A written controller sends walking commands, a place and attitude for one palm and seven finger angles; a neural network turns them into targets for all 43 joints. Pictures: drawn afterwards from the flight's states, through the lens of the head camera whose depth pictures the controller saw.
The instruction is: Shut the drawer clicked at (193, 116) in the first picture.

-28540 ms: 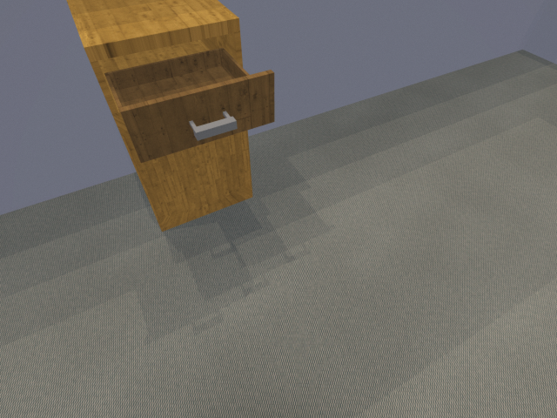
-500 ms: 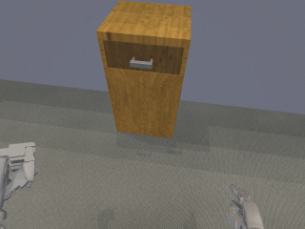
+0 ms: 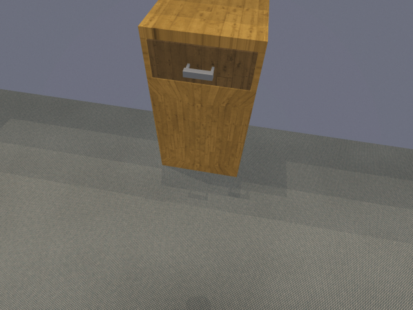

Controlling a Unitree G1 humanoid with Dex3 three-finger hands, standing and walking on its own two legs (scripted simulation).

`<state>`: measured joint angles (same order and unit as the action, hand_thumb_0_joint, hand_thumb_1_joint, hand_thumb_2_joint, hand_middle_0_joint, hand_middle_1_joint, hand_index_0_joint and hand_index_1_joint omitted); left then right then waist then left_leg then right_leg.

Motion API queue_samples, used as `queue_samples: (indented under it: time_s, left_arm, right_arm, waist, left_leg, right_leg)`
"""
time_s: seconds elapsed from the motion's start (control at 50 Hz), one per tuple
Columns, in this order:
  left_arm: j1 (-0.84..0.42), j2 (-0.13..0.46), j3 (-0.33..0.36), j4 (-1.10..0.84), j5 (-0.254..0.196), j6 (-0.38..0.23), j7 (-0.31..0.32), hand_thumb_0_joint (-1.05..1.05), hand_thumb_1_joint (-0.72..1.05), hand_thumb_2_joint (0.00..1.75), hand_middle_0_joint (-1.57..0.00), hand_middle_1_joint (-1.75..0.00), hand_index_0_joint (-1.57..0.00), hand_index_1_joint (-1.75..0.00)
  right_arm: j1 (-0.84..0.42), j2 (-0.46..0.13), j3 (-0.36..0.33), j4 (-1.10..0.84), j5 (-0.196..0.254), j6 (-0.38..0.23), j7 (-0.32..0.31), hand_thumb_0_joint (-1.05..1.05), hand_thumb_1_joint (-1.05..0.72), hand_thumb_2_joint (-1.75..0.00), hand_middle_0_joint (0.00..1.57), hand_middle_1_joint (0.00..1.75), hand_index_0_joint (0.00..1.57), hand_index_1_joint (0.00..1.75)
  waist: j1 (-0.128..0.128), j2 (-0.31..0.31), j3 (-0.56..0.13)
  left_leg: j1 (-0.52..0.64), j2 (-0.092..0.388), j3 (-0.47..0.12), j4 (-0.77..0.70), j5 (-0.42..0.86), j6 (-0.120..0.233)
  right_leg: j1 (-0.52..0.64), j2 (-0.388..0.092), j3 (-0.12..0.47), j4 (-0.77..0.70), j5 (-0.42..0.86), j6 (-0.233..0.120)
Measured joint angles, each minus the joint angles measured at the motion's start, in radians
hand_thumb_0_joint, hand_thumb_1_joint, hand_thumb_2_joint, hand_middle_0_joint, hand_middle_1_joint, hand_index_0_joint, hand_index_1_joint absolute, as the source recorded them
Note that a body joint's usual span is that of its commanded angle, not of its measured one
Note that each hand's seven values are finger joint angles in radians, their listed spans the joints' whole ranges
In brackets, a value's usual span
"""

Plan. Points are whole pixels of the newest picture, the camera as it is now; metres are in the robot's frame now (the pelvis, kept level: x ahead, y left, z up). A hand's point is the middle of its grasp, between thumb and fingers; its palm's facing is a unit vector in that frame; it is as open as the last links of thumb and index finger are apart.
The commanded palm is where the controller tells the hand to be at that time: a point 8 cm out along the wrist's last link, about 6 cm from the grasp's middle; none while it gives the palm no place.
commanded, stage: let the arm hang, fingers relaxed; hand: left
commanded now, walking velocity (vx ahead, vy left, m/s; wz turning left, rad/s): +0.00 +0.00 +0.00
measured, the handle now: (199, 70) +0.91 +0.08 -0.07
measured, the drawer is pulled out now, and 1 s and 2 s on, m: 0.00 0.00 0.00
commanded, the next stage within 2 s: look to check the result in 0.58 s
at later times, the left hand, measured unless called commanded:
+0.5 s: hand out of the picture +0.03 +0.16 -0.17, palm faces +0.01 -0.98 -0.20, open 7.3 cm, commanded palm none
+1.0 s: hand out of the picture +0.02 +0.16 -0.17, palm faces +0.01 -0.98 -0.22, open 7.4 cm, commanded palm none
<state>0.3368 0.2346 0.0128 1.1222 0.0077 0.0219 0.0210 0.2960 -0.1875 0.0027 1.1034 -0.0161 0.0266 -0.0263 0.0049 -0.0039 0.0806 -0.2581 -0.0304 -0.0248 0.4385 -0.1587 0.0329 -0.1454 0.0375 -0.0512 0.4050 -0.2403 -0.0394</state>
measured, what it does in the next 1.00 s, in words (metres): stands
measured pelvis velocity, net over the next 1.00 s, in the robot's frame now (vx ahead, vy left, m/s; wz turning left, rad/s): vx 0.02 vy -0.02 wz -0.01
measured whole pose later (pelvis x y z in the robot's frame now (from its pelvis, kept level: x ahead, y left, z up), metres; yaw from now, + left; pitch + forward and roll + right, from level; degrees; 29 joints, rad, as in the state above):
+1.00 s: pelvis +0.02 -0.02 +0.00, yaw -1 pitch -2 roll +0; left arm 0.26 0.18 0.01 1.14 0.00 -0.01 0.03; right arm 0.24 -0.17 -0.01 1.14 -0.02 0.00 -0.04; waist -0.01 0.01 0.06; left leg -0.20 -0.01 -0.02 0.41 -0.17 0.00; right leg -0.09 0.06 -0.04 0.38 -0.25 -0.06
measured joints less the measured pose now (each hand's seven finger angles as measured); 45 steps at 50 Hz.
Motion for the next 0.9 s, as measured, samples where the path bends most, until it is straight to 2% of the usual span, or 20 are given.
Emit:
queue_samples:
  time_s: [0.16, 0.3, 0.46, 0.9]
  left_arm:
    - [-0.014, -0.028, -0.005, 0.031, -0.001, -0.010, 0.005, 0.01, 0.91, 0.90, -0.38, -0.50, -0.38, -0.51]
    - [-0.061, -0.058, -0.006, 0.011, 0.001, -0.022, 0.007, 0.00, 0.91, 0.90, -0.25, -0.35, -0.24, -0.35]
    - [-0.101, -0.080, -0.007, -0.007, 0.001, -0.032, 0.006, 0.00, 0.91, 0.90, -0.21, -0.31, -0.21, -0.31]
    - [-0.081, -0.053, 0.001, 0.010, -0.004, -0.029, 0.012, 0.00, 0.91, 0.90, -0.20, -0.30, -0.20, -0.30]
  right_arm:
    - [-0.007, 0.022, -0.005, 0.024, 0.001, -0.010, -0.002, 0.00, -0.91, -0.90, 0.20, 0.30, 0.20, 0.30]
    - [-0.033, 0.031, -0.008, 0.023, -0.001, -0.017, -0.001, 0.00, -0.91, -0.90, 0.20, 0.30, 0.20, 0.30]
    - [-0.049, 0.029, -0.011, 0.021, -0.003, -0.027, -0.004, 0.00, -0.91, -0.90, 0.20, 0.29, 0.20, 0.30]
    - [-0.049, 0.013, -0.012, 0.037, 0.000, -0.022, -0.011, 0.00, -0.91, -0.90, 0.20, 0.29, 0.20, 0.30]
  waist:
    - [-0.006, 0.026, -0.016]
    - [-0.011, 0.026, -0.038]
    - [-0.017, 0.015, -0.046]
    - [-0.013, 0.009, -0.022]
  left_leg:
    - [0.015, -0.006, 0.012, -0.023, 0.012, 0.002]
    - [0.022, -0.005, 0.013, -0.024, 0.010, -0.003]
    - [0.030, 0.002, 0.012, -0.022, 0.002, -0.012]
    - [0.050, 0.022, 0.002, -0.026, -0.014, -0.030]
  right_leg:
    - [-0.003, -0.008, 0.011, 0.011, -0.003, 0.001]
    - [-0.003, -0.007, 0.013, 0.022, -0.011, -0.003]
    - [0.008, 0.001, 0.012, 0.017, -0.015, -0.010]
    - [0.046, 0.022, 0.007, -0.026, -0.010, -0.025]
